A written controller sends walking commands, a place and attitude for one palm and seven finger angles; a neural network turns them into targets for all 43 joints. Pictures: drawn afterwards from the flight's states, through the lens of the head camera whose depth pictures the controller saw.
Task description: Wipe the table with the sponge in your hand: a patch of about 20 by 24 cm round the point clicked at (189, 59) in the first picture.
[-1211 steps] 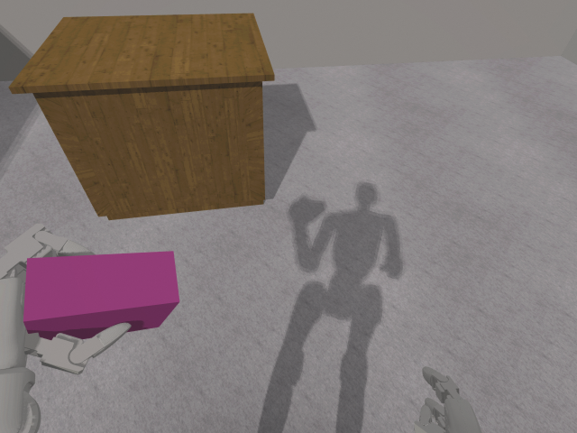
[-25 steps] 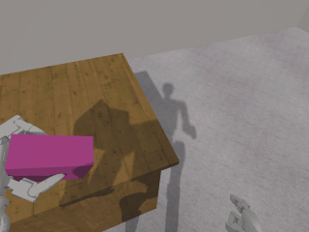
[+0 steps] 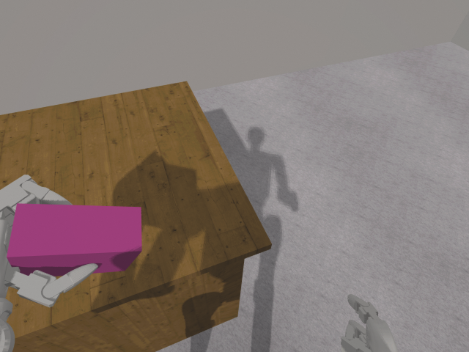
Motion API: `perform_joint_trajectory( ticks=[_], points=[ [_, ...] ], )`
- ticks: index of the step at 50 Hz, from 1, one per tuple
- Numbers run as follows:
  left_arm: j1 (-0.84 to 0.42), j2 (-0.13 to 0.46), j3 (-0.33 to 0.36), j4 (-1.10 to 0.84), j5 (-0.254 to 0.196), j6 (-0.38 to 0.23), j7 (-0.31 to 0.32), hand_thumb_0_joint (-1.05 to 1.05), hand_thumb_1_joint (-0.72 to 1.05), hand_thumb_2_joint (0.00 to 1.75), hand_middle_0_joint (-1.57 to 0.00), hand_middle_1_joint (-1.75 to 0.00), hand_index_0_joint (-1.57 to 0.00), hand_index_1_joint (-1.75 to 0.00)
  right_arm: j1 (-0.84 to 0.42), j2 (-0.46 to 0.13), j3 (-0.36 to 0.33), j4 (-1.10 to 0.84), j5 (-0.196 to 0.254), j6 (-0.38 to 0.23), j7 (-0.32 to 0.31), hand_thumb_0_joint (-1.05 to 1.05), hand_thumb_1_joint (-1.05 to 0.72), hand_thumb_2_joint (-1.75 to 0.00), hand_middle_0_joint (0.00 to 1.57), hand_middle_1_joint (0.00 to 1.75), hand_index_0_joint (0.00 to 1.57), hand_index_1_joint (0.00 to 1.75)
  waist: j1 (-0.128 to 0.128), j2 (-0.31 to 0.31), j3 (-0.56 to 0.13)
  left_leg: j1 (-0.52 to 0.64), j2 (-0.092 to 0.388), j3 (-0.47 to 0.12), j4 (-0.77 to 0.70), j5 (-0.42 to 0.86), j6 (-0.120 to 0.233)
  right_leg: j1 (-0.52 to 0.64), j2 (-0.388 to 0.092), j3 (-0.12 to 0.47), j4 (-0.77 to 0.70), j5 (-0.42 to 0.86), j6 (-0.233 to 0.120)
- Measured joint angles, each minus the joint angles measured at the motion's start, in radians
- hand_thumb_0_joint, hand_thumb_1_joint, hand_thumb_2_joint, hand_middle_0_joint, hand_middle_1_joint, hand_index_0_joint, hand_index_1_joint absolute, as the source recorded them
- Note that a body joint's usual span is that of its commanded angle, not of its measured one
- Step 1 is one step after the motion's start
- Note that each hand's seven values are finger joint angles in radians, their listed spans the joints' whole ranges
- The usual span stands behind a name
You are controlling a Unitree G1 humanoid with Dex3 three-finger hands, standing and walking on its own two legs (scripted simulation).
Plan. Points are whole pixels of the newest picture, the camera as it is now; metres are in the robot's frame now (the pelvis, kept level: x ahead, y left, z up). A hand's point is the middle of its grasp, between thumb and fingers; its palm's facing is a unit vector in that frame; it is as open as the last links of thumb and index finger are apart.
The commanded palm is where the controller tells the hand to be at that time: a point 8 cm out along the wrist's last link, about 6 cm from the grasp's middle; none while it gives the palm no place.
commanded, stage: shuffle to correct the standing spot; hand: left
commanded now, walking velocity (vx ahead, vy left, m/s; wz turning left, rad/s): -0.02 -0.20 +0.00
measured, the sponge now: (98, 242) +0.23 +0.19 +0.14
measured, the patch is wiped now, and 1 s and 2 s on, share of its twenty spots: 0.00 0.00 0.00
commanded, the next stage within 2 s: come to a stop and stand still in 0.48 s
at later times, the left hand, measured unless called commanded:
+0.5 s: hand (55, 241) +0.22 +0.23 +0.16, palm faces +0.31 -0.86 -0.40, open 10.0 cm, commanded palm +0.16 +0.28 +0.18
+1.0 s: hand (19, 243) +0.22 +0.28 +0.15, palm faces +0.28 -0.87 -0.41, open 10.0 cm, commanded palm +0.16 +0.32 +0.18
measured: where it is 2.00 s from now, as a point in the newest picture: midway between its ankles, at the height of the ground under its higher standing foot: outside the picture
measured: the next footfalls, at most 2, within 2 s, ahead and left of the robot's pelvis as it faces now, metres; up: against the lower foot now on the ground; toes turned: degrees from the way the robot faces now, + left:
none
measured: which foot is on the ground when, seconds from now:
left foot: down 0.00-1.00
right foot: down 0.00-1.00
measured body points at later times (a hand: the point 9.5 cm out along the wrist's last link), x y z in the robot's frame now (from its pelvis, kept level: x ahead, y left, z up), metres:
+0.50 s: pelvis +0.00 +0.00 +0.00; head +0.02 +0.00 +0.45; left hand +0.20 +0.28 +0.18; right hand +0.16 -0.24 -0.09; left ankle +0.02 +0.16 -0.74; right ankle -0.01 -0.07 -0.74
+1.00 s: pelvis -0.01 +0.04 +0.00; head +0.02 +0.07 +0.45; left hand +0.20 +0.32 +0.18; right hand +0.15 -0.20 -0.07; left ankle +0.02 +0.16 -0.74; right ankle -0.01 -0.07 -0.74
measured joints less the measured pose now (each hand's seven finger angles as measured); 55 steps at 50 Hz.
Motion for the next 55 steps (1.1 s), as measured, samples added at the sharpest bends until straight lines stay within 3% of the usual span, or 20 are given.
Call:
perform_joint_trajectory(
  ticks=[31,33,35,36,39,42,45,51,55],
  points=[
    [0.001,-0.001,-0.005,0.003,-0.001,0.004,0.002,-0.01,-0.49,1.03,-0.75,-1.35,-0.75,-1.35,-0.002,-0.003,0.000,0.001,0.000,0.001,-0.001,0.01,-0.90,-0.90,0.20,0.29,0.20,0.30,-0.005,0.002,-0.001,-0.002,-0.001,0.000,0.001,-0.002,-0.001,-0.004,-0.001,0.000,0.005,-0.005,-0.001],
    [-0.132,0.081,0.022,0.070,0.052,-0.026,-0.061,-0.01,-0.49,1.03,-0.75,-1.35,-0.75,-1.35,0.023,0.008,-0.020,0.017,-0.016,-0.052,-0.010,0.01,-0.90,-0.90,0.20,0.29,0.20,0.30,0.045,-0.015,0.019,-0.016,0.001,0.012,0.021,0.011,0.029,-0.004,0.000,-0.001,-0.001,0.003,0.000],
    [-0.247,0.120,0.068,0.176,0.050,-0.074,-0.077,-0.01,-0.49,1.03,-0.75,-1.35,-0.75,-1.35,0.028,0.001,-0.016,0.022,-0.014,-0.075,0.000,0.01,-0.90,-0.90,0.20,0.29,0.20,0.30,0.076,-0.035,0.033,-0.028,-0.007,0.028,0.032,0.027,0.055,-0.023,-0.005,0.011,0.008,0.011,-0.003],
    [-0.265,0.110,0.092,0.201,0.043,-0.077,-0.069,-0.01,-0.49,1.03,-0.75,-1.35,-0.75,-1.35,0.025,-0.009,-0.013,0.015,-0.012,-0.081,0.010,0.01,-0.90,-0.90,0.20,0.29,0.20,0.30,0.076,-0.036,0.040,-0.019,-0.009,0.037,0.016,0.022,0.059,-0.032,-0.006,0.021,0.017,0.012,0.000],
    [-0.227,0.037,0.106,0.172,0.032,-0.080,-0.040,-0.01,-0.49,1.03,-0.75,-1.35,-0.75,-1.35,0.015,-0.037,-0.019,-0.007,-0.010,-0.104,0.032,0.01,-0.90,-0.90,0.20,0.29,0.20,0.30,0.051,-0.032,0.058,0.001,-0.023,0.058,-0.021,0.015,0.025,-0.051,-0.023,0.044,0.048,0.003,0.024],
    [-0.119,-0.026,0.041,0.087,0.035,-0.095,-0.029,-0.01,-0.49,1.03,-0.75,-1.35,-0.75,-1.35,0.005,-0.048,-0.027,-0.008,-0.008,-0.115,0.034,0.01,-0.90,-0.90,0.20,0.29,0.20,0.30,0.027,-0.028,0.062,0.002,-0.038,0.072,-0.017,0.018,0.035,-0.053,-0.039,0.058,0.055,0.001,0.037],
    [-0.033,-0.035,-0.018,0.036,0.042,-0.109,-0.035,-0.01,-0.49,1.03,-0.75,-1.35,-0.75,-1.35,0.009,-0.038,-0.025,0.002,-0.011,-0.117,0.017,0.01,-0.90,-0.90,0.20,0.29,0.20,0.30,0.012,-0.034,0.053,0.003,-0.049,0.073,-0.012,0.011,0.051,-0.043,-0.050,0.058,0.045,0.002,0.046],
    [-0.042,0.010,0.017,0.056,0.048,-0.115,-0.014,-0.01,-0.49,1.03,-0.75,-1.34,-0.75,-1.34,0.024,0.000,0.003,0.024,-0.016,-0.115,-0.006,0.01,-0.90,-0.90,0.20,0.29,0.20,0.30,0.030,-0.060,0.043,0.026,-0.073,0.073,-0.039,0.018,0.074,-0.010,-0.072,0.058,0.004,0.016,0.070],
    [-0.105,-0.008,0.044,0.081,0.055,-0.105,0.008,-0.01,-0.49,1.03,-0.75,-1.34,-0.75,-1.34,0.014,0.016,0.024,0.031,-0.017,-0.126,0.004,0.01,-0.90,-0.90,0.20,0.29,0.20,0.30,0.046,-0.063,0.040,0.036,-0.087,0.073,-0.048,0.020,0.090,0.009,-0.086,0.058,-0.020,0.027,0.087]
  ],
)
